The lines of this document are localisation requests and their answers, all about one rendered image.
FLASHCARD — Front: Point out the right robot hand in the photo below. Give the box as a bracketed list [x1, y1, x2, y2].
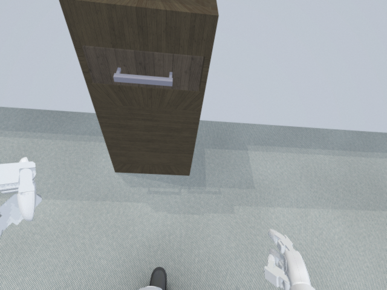
[264, 229, 311, 290]

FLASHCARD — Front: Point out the handle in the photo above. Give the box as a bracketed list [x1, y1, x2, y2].
[113, 68, 173, 86]

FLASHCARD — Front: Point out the drawer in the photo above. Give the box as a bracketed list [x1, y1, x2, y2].
[82, 45, 203, 91]

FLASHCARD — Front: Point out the left robot foot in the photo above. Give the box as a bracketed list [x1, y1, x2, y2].
[150, 267, 167, 290]

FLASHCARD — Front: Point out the left robot hand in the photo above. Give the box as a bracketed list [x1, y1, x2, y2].
[0, 157, 42, 236]

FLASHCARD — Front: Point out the cabinet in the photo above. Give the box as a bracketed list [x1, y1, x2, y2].
[59, 0, 219, 176]

